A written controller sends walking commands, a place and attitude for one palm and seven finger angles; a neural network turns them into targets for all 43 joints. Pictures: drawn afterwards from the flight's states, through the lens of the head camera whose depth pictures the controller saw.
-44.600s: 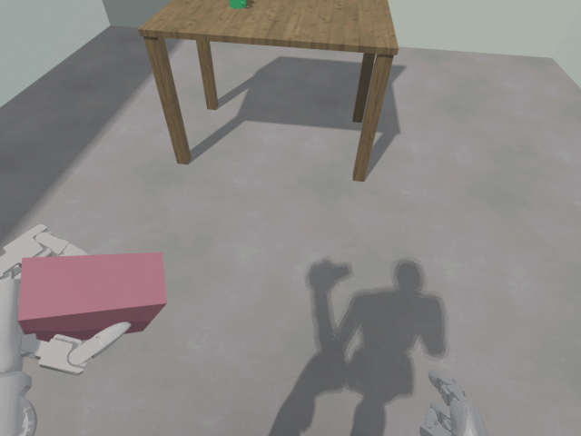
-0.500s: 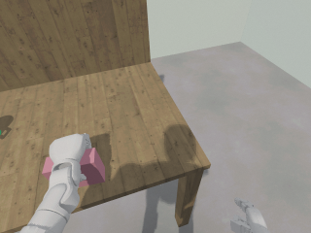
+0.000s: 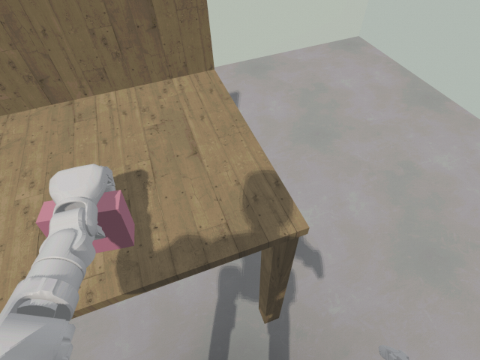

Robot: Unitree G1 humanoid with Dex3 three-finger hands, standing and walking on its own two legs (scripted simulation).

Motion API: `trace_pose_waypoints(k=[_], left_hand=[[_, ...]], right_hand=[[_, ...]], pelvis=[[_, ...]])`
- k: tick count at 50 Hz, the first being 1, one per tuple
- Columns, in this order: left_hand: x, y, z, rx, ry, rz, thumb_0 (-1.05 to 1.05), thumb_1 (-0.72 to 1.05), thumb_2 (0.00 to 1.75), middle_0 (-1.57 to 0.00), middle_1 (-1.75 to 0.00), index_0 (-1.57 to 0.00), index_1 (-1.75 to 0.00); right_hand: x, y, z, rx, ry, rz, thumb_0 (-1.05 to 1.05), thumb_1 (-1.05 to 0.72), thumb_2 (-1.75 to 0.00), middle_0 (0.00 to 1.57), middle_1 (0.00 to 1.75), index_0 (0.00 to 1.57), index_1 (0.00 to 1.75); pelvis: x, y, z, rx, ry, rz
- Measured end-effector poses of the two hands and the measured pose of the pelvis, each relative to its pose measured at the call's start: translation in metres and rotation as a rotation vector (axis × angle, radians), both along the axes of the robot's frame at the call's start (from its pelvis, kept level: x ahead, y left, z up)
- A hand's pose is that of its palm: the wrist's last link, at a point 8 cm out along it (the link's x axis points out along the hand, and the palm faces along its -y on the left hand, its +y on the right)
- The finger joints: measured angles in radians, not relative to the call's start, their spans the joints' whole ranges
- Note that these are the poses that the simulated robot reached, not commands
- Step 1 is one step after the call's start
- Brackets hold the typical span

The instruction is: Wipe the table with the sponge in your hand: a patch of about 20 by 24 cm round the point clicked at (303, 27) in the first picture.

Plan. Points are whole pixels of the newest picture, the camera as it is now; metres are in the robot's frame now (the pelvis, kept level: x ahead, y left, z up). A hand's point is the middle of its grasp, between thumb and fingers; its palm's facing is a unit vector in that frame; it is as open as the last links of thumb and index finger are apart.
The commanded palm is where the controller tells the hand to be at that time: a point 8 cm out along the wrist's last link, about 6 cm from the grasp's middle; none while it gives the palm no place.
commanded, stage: wipe forward along the middle lane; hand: left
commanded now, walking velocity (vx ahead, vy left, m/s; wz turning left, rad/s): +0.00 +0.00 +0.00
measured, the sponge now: (94, 230) +0.35 +0.31 -0.01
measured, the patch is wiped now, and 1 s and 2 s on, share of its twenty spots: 1.00 1.00 1.00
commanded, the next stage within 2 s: slide back across to the first lane in 0.86 s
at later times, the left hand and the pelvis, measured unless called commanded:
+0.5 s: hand (86, 184) +0.42 +0.33 +0.04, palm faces -0.18 +0.01 -0.98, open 9.4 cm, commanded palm +0.42 +0.34 +0.07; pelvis +0.00 -0.01 -0.01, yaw -1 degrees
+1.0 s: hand (78, 169) +0.46 +0.37 +0.04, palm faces -0.16 +0.01 -0.99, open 9.4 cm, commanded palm +0.45 +0.36 +0.07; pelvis +0.00 +0.03 -0.02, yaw -2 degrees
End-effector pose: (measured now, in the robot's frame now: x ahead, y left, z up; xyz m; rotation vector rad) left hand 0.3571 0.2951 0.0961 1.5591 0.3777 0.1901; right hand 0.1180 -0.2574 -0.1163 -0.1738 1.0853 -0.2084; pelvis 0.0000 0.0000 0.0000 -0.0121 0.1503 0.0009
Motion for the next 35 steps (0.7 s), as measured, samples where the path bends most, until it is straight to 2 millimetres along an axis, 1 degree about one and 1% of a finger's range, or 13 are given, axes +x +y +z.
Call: trace_pose_waypoints(k=[8,15,26,35], left_hand=[[0.018,0.008,-0.002,0.013,0.041,0.007,0.00,-0.61,1.07,-0.91,-1.39,-0.95,-1.44],[0.032,0.017,0.000,0.021,0.047,0.017,-0.01,-0.61,1.07,-0.90,-1.38,-0.95,-1.44],[0.055,0.032,0.000,0.025,0.062,0.036,-0.01,-0.61,1.07,-0.89,-1.38,-0.94,-1.45],[0.066,0.042,-0.001,0.023,0.054,0.018,-0.01,-0.61,1.07,-0.90,-1.39,-0.94,-1.46]], right_hand=[[-0.033,-0.016,-0.006,-0.017,0.070,-0.045,0.01,-0.90,-0.90,0.20,0.30,0.20,0.30],[-0.052,-0.023,-0.011,-0.020,0.115,-0.069,0.01,-0.90,-0.90,0.20,0.30,0.20,0.30],[-0.066,-0.022,-0.014,-0.025,0.158,-0.089,0.01,-0.90,-0.90,0.21,0.30,0.20,0.30],[-0.071,-0.011,-0.012,-0.032,0.171,-0.100,0.01,-0.90,-0.90,0.21,0.30,0.20,0.30]], pelvis=[[-0.003,-0.006,-0.003,-0.005,0.033,-0.002],[-0.003,-0.010,-0.007,-0.010,0.065,-0.006],[0.000,-0.006,-0.011,-0.021,0.107,-0.012],[0.002,0.006,-0.013,-0.031,0.127,-0.016]])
